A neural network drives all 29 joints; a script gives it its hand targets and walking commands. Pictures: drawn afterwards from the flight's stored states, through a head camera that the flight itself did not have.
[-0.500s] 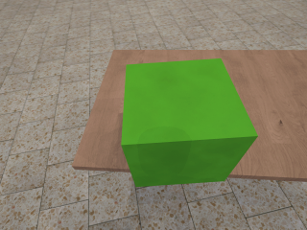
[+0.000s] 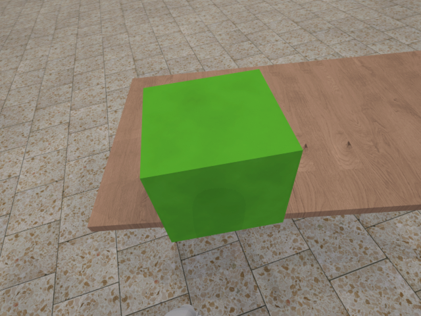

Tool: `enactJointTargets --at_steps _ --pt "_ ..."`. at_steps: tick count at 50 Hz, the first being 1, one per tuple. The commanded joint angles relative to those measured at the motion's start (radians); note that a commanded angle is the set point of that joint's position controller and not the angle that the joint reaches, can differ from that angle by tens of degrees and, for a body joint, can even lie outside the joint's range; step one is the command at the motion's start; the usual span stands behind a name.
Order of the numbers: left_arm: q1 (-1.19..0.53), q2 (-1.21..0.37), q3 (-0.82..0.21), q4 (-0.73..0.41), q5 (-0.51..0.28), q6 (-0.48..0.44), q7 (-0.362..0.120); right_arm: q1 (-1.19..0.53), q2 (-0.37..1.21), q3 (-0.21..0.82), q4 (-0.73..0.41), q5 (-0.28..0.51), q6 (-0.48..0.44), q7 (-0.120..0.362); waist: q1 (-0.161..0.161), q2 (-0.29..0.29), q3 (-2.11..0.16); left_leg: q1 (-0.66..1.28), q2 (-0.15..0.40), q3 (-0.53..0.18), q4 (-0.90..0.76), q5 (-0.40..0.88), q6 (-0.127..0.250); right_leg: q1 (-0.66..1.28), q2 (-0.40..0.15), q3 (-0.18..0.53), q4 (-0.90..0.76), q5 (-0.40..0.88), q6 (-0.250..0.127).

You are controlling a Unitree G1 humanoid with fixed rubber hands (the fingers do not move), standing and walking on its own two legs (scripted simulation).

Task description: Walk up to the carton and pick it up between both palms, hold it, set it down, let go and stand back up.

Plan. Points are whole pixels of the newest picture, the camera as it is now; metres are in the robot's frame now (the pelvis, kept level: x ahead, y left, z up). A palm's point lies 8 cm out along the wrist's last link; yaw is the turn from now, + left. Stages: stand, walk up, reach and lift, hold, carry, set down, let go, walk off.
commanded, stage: walk up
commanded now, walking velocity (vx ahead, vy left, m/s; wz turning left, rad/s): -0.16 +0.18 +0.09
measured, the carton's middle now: (214, 156) +0.47 +0.00 +0.02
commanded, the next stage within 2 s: none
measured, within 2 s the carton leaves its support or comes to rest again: neither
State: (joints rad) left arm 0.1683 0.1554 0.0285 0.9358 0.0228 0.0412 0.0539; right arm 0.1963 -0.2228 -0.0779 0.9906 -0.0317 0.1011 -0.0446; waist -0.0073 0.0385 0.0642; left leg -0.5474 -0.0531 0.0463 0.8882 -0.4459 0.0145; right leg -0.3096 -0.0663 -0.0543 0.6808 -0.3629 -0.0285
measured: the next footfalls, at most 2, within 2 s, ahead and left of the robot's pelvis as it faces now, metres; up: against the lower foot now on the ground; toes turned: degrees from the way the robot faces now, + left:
left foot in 0.36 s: -0.05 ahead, +0.17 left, +0.00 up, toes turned +1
left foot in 1.02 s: -0.06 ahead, +0.08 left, +0.00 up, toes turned +17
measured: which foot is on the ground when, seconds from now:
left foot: up 0.00-0.34, down 0.36-0.74, up 0.76-1.00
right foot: down 0.00-1.00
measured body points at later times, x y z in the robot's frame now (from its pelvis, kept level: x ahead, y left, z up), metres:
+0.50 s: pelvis -0.05 +0.04 +0.01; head -0.05 +0.05 +0.46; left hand -0.07 +0.26 -0.15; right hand -0.03 -0.17 -0.14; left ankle -0.09 +0.17 -0.73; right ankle -0.02 -0.08 -0.72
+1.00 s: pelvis -0.05 -0.04 +0.01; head -0.04 -0.04 +0.46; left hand -0.08 +0.18 -0.14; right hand +0.03 -0.26 -0.15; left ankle -0.11 +0.07 -0.71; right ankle -0.04 -0.10 -0.73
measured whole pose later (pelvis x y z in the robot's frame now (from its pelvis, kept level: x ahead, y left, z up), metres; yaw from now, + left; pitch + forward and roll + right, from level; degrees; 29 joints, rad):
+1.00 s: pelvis -0.05 -0.04 +0.01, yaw +10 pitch +0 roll +0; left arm 0.30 0.12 0.01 1.04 0.03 0.02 0.04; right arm 0.23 -0.18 -0.04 1.04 -0.03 0.04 -0.04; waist -0.01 0.02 0.02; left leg -0.25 0.04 0.07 0.66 -0.41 0.03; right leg -0.22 0.01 -0.18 0.48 -0.26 -0.08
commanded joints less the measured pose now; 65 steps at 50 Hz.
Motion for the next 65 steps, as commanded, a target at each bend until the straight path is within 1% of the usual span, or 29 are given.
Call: enactJointTargets --at_steps 1,3,5,8,13,16,18,19,21,24,26,27,32,35,36,37,38,39,41,43,46,48,50,52,53,54,56,60,65 --pt "0.074 0.272 0.062 -0.022 0.007 -0.001 0.030 -0.026 -0.100 -0.041 -0.097 -0.022 -0.004 0.035 0.012 -0.050 0.041 -0.134 -0.034 -0.272 0.437 -0.019 -0.026 -0.044 -0.358 0.338 -0.377 0.250 -0.099" --pt "0.023 0.252 0.054 -0.032 -0.008 -0.009 0.018 0.065 -0.095 -0.044 -0.063 -0.024 -0.019 0.055 -0.020 -0.187 -0.045 -0.106 -0.055 -0.244 0.473 0.114 -0.052 0.062 -0.254 0.226 -0.345 0.219 -0.034" --pt "0.047 0.198 0.045 -0.024 -0.009 -0.023 0.001 0.107 -0.100 -0.039 -0.045 -0.017 -0.021 0.066 -0.008 -0.271 -0.072 -0.068 -0.056 -0.197 0.482 0.203 -0.078 0.071 -0.221 0.218 -0.404 0.016 -0.031" --pt "0.095 0.201 0.052 -0.003 -0.003 -0.047 -0.004 0.076 -0.092 -0.026 -0.042 -0.007 -0.015 0.058 0.019 -0.229 -0.022 -0.038 -0.030 -0.158 0.392 0.201 -0.103 0.077 -0.215 0.222 -0.446 -0.003 -0.049" --pt "0.137 0.150 0.031 0.055 0.005 -0.039 -0.021 0.094 -0.024 0.016 -0.023 0.014 -0.034 0.021 0.028 -0.419 -0.011 0.248 -0.014 0.049 -0.253 -0.064 -0.078 0.106 -0.082 0.104 -0.432 -0.017 -0.084" --pt "0.232 0.200 0.052 0.094 -0.001 -0.014 -0.024 0.202 -0.035 0.026 0.024 0.013 -0.061 0.002 0.008 -0.173 0.006 0.451 0.021 0.025 -0.586 0.178 -0.031 0.002 -0.137 0.158 -0.356 0.001 -0.058" --pt "0.287 0.099 0.031 0.094 -0.018 -0.014 -0.029 0.227 -0.060 0.037 -0.004 0.002 -0.094 0.006 0.024 0.086 -0.045 0.578 0.317 -0.334 -0.668 0.243 0.020 -0.165 -0.063 0.055 -0.102 -0.055 0.008" --pt "0.186 0.064 0.023 0.070 -0.030 -0.008 -0.021 0.168 -0.102 0.037 0.000 0.005 -0.103 0.013 0.000 0.190 0.047 0.295 0.381 -0.404 -0.703 0.192 0.095 -0.086 0.001 0.016 -0.102 -0.066 0.030" --pt "0.140 0.058 0.013 0.071 -0.022 -0.009 -0.027 0.053 -0.055 0.048 -0.013 0.005 -0.117 0.017 0.029 0.169 0.118 0.170 0.282 -0.297 -0.717 0.118 0.088 0.016 0.007 0.037 -0.036 0.045 0.021" --pt "0.196 0.075 0.021 0.109 -0.011 -0.023 -0.030 0.064 -0.040 0.050 -0.009 0.008 -0.124 0.010 0.042 0.192 0.062 0.239 0.229 -0.208 -0.633 0.384 0.086 0.080 0.023 0.009 -0.103 0.119 0.018" --pt "0.227 0.067 0.013 0.128 -0.015 -0.042 -0.018 0.102 -0.030 0.051 0.005 0.018 -0.124 0.009 0.036 0.104 0.025 0.306 0.211 -0.209 -0.583 0.412 0.067 0.139 0.010 -0.003 -0.235 0.238 0.026" --pt "0.188 0.154 0.039 0.122 -0.010 -0.039 -0.006 0.138 -0.076 0.025 -0.013 0.008 -0.125 0.008 -0.021 0.026 0.055 0.331 0.295 -0.339 -0.558 0.451 0.084 0.064 0.003 -0.018 -0.150 0.227 0.053" --pt "0.115 0.088 0.046 0.060 -0.006 -0.031 -0.012 0.137 -0.133 -0.014 -0.006 -0.008 -0.103 -0.006 -0.048 0.173 0.024 0.352 0.385 -0.426 -0.556 0.578 0.155 -0.094 0.012 0.026 0.052 -0.030 0.093" --pt "0.193 0.076 0.051 0.074 -0.016 -0.041 -0.012 0.051 -0.110 -0.011 -0.028 -0.002 -0.099 -0.009 0.022 0.153 -0.035 0.269 0.287 -0.290 -0.468 0.630 0.082 0.094 0.017 0.019 -0.147 0.078 0.078" --pt "0.242 0.089 0.054 0.091 -0.015 -0.049 -0.008 0.049 -0.099 -0.008 -0.035 0.003 -0.096 -0.006 0.040 0.104 -0.050 0.228 0.223 -0.246 -0.404 0.562 0.042 0.197 0.023 0.002 -0.277 0.184 0.076" --pt "0.288 0.144 0.063 0.098 -0.009 -0.060 -0.005 0.094 -0.058 -0.003 -0.039 0.008 -0.098 -0.002 0.040 -0.054 -0.099 0.153 0.135 -0.168 -0.274 0.364 -0.006 0.329 -0.107 0.124 -0.344 0.301 0.061" --pt "0.284 0.191 0.061 0.095 -0.014 -0.056 -0.002 0.080 0.018 0.013 -0.062 0.023 -0.089 -0.004 0.051 -0.314 -0.100 0.078 0.053 -0.064 -0.123 -0.018 -0.046 0.282 -0.276 0.300 -0.405 0.422 -0.026" --pt "0.276 0.146 0.045 0.085 -0.009 -0.050 -0.002 0.060 -0.012 -0.002 -0.057 0.019 -0.074 -0.008 0.055 -0.297 -0.080 0.110 0.066 -0.081 0.047 -0.160 -0.034 0.181 -0.311 0.323 -0.414 0.484 -0.050" --pt "0.188 0.112 0.027 0.053 0.006 -0.054 0.001 0.088 0.020 0.003 -0.016 0.007 -0.060 0.010 -0.002 -0.116 -0.037 0.134 0.087 -0.152 0.165 -0.083 -0.009 0.088 -0.291 0.259 -0.413 0.493 -0.058" --pt "0.106 0.102 0.016 0.045 -0.004 -0.053 0.002 0.153 0.056 0.023 0.024 -0.002 -0.063 0.021 -0.056 -0.212 -0.054 0.196 0.083 -0.099 0.115 -0.024 0.006 0.068 -0.156 0.107 -0.421 0.409 -0.069" --pt "0.164 0.101 0.016 0.060 0.016 -0.027 -0.009 0.090 -0.015 0.020 0.022 -0.005 -0.066 0.010 0.001 -0.256 -0.021 0.171 0.069 0.062 -0.067 -0.065 0.012 0.101 -0.086 0.088 -0.459 -0.059 -0.114" --pt "0.182 0.105 0.012 0.080 0.017 -0.019 -0.005 0.035 0.016 0.034 0.009 0.001 -0.073 -0.002 0.004 -0.189 0.038 0.200 0.077 0.072 -0.223 -0.026 0.022 0.094 -0.110 0.099 -0.410 0.163 -0.143" --pt "0.203 0.136 0.016 0.098 0.001 -0.019 0.000 0.115 0.027 0.040 0.021 0.006 -0.091 -0.014 -0.037 -0.127 0.009 0.331 0.096 0.055 -0.451 0.189 0.030 0.067 -0.126 0.111 -0.340 0.397 -0.110" --pt "0.226 0.066 -0.003 0.086 -0.020 -0.036 -0.010 0.199 -0.025 0.036 0.039 -0.003 -0.114 -0.013 -0.035 0.060 -0.084 0.552 0.313 -0.171 -0.555 0.385 0.059 -0.043 -0.077 0.066 -0.243 0.278 -0.033" --pt "0.207 0.038 -0.002 0.079 -0.032 -0.035 -0.012 0.156 -0.049 0.035 0.049 0.003 -0.110 -0.011 -0.020 0.195 -0.023 0.446 0.402 -0.250 -0.586 0.432 0.125 -0.038 0.008 -0.032 -0.191 0.126 0.003" --pt "0.181 0.063 0.005 0.081 -0.023 -0.032 -0.010 0.115 -0.053 0.030 0.039 -0.004 -0.107 -0.013 -0.031 0.214 0.019 0.379 0.439 -0.269 -0.590 0.492 0.154 -0.016 0.008 -0.028 -0.101 0.080 0.010" --pt "0.231 0.013 -0.005 0.114 -0.014 -0.040 -0.018 0.043 0.006 0.051 0.056 0.002 -0.109 -0.007 0.030 0.223 0.011 0.295 0.300 -0.136 -0.609 0.295 0.093 0.152 0.003 -0.003 -0.261 0.170 -0.005" --pt "0.282 0.067 0.008 0.175 -0.008 -0.057 -0.010 0.068 0.002 0.041 0.055 0.017 -0.105 0.000 0.003 -0.109 0.018 0.350 0.210 -0.037 -0.495 0.268 0.017 0.175 -0.063 0.055 -0.358 0.381 -0.013" --pt "0.252 0.052 0.000 0.149 -0.016 -0.054 0.002 0.095 0.039 0.039 0.089 0.014 -0.090 -0.004 -0.011 -0.078 0.007 0.339 0.175 0.018 -0.411 0.206 -0.009 0.146 -0.089 0.104 -0.427 0.329 -0.006"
